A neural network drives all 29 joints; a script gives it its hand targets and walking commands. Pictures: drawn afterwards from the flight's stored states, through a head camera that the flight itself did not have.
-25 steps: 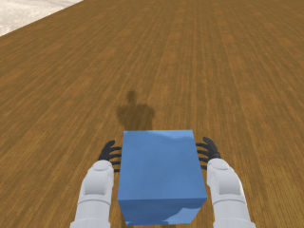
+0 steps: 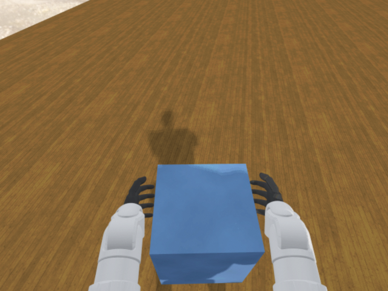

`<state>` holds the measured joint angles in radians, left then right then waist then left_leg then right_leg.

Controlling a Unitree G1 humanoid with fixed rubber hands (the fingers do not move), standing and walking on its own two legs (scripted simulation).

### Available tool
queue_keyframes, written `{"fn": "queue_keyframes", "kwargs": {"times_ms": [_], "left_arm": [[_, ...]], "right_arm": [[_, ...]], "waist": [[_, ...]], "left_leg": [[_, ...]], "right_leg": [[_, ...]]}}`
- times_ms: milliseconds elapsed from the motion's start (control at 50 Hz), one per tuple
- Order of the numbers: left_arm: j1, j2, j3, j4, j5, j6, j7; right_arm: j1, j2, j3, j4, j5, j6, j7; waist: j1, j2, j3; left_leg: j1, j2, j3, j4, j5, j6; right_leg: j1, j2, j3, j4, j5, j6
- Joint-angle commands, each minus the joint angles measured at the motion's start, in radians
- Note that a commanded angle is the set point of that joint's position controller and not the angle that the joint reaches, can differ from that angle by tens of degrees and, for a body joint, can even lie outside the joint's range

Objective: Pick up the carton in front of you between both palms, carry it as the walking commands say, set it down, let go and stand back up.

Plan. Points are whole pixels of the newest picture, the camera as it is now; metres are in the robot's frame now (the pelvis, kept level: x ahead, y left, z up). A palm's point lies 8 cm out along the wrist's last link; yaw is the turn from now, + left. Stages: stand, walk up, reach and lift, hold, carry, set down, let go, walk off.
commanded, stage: carry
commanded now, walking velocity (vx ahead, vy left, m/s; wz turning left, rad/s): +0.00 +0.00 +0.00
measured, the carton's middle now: (201, 226) +0.32 +0.00 -0.07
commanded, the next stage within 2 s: hold in 0.34 s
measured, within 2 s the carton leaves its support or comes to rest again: neither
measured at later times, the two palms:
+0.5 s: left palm (123, 217) +0.28 +0.16 +0.04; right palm (266, 210) +0.29 -0.13 +0.04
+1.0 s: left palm (119, 222) +0.28 +0.18 +0.00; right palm (245, 196) +0.35 -0.10 +0.01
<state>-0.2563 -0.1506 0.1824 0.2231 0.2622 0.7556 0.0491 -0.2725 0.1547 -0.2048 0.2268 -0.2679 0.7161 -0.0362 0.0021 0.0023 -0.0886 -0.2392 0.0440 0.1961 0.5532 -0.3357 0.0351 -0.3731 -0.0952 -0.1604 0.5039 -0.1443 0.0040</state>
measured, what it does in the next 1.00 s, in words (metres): shifts its weight, turning left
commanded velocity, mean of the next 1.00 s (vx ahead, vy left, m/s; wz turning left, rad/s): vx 0.00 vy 0.00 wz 0.00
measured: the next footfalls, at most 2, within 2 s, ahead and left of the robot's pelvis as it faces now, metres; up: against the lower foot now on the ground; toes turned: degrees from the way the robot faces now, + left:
none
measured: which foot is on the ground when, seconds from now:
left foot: down 0.00-1.00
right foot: down 0.00-1.00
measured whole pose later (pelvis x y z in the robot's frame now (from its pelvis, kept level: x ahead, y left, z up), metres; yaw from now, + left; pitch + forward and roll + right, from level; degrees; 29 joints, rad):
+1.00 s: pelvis -0.02 -0.06 -0.01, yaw +15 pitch +0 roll +0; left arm -0.65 -0.14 0.54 0.68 0.52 0.46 -0.05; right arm -0.61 0.26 -0.54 0.54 -0.46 0.49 -0.07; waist 0.00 0.00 0.10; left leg -0.37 -0.02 -0.13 0.67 -0.30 0.00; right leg -0.41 0.06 0.07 0.63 -0.22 -0.01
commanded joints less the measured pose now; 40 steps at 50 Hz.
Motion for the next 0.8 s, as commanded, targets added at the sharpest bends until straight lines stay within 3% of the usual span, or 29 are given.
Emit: {"fn": "queue_keyframes", "kwargs": {"times_ms": [0,320,340,380,400,420,460,500,540,580,640,680,720,780], "left_arm": [[-0.541,-0.921,-0.55,-0.098,-0.285,-0.071,-0.267],[-0.538,-0.927,-0.559,-0.106,-0.289,-0.071,-0.268],[-0.456,-0.972,-0.525,-0.051,-0.27,-0.08,-0.278],[-0.474,-0.941,-0.516,-0.081,-0.254,-0.12,-0.266],[-0.451,-0.935,-0.502,-0.084,-0.233,-0.124,-0.26],[-0.473,-0.929,-0.493,-0.098,-0.224,-0.133,-0.253],[-0.474,-0.921,-0.467,-0.064,-0.201,-0.143,-0.236],[-0.479,-0.929,-0.476,-0.04,-0.201,-0.139,-0.243],[-0.541,-0.946,-0.514,-0.037,-0.249,-0.125,-0.269],[-0.618,-0.949,-0.536,-0.019,-0.287,-0.113,-0.299],[-0.689,-0.932,-0.507,0.049,-0.268,-0.109,-0.326],[-0.751,-0.926,-0.474,0.103,-0.243,-0.126,-0.342],[-0.812,-0.906,-0.402,0.185,-0.201,-0.154,-0.358],[-0.888,-0.836,-0.187,0.367,-0.077,-0.222,-0.36]], "right_arm": [[-0.428,0.951,0.544,-0.011,0.261,-0.023,0.262],[-0.429,0.954,0.551,-0.018,0.265,-0.023,0.263],[-0.337,0.971,0.53,-0.032,0.243,-0.022,0.269],[-0.358,0.943,0.515,-0.039,0.231,-0.043,0.268],[-0.381,0.938,0.523,-0.067,0.229,-0.055,0.274],[-0.393,0.951,0.541,-0.058,0.236,-0.056,0.278],[-0.473,0.941,0.578,-0.089,0.263,-0.064,0.291],[-0.474,0.934,0.58,-0.055,0.274,-0.064,0.294],[-0.4,0.921,0.519,0.006,0.223,-0.057,0.282],[-0.358,0.918,0.44,0.077,0.165,-0.051,0.271],[-0.436,0.948,0.391,0.131,0.15,-0.06,0.277],[-0.541,1.002,0.385,0.16,0.163,-0.07,0.279],[-0.646,1.047,0.364,0.227,0.162,-0.084,0.281],[-0.776,1.043,0.253,0.371,0.101,-0.123,0.273]], "waist": [[0.0,0.001,-0.261],[0.0,0.003,-0.27],[-0.019,0.12,-0.183],[-0.01,0.083,-0.191],[0.019,0.098,-0.206],[0.032,0.054,-0.198],[0.051,0.028,-0.215],[0.055,0.046,-0.207],[-0.01,0.014,-0.165],[-0.081,0.036,-0.116],[-0.102,0.055,-0.057],[-0.091,0.03,-0.051],[-0.052,-0.015,-0.053],[0.018,-0.07,-0.014]], "left_leg": [[0.011,0.126,-0.122,-0.122,0.186,-0.005],[0.014,0.126,-0.121,-0.114,0.213,0.001],[-0.004,-0.052,-0.332,-0.224,0.431,0.001],[0.037,-0.055,-0.335,-0.2,0.542,-0.009],[0.123,-0.069,-0.338,-0.201,0.563,-0.013],[0.144,-0.079,-0.327,-0.193,0.552,-0.019],[0.273,-0.095,-0.318,-0.198,0.511,-0.013],[0.247,-0.096,-0.307,-0.216,0.397,-0.019],[0.203,-0.089,-0.303,-0.223,0.356,-0.033],[0.185,-0.09,-0.296,-0.236,0.27,-0.047],[0.153,-0.105,-0.276,-0.253,0.113,-0.047],[0.113,-0.118,-0.265,-0.238,0.043,-0.038],[0.046,-0.125,-0.261,-0.212,-0.015,-0.021],[-0.082,-0.135,-0.249,-0.15,-0.089,0.006]], "right_leg": [[0.163,-0.074,0.086,-0.035,0.139,-0.01],[0.159,-0.073,0.081,-0.029,0.145,-0.006],[0.443,0.216,0.18,-0.026,0.247,-0.042],[0.454,0.204,0.226,-0.063,0.271,-0.05],[0.418,0.206,0.224,-0.072,0.274,-0.045],[0.398,0.205,0.23,-0.082,0.268,-0.04],[0.308,0.21,0.224,-0.1,0.231,-0.002],[0.326,0.206,0.223,-0.111,0.159,0.002],[0.331,0.217,0.22,-0.124,0.12,-0.01],[0.314,0.219,0.215,-0.136,0.065,-0.022],[0.286,0.207,0.21,-0.151,-0.017,-0.024],[0.293,0.201,0.205,-0.151,-0.071,-0.016],[0.311,0.193,0.206,-0.145,-0.139,-0.009],[0.299,0.183,0.215,-0.118,-0.268,0.003]]}}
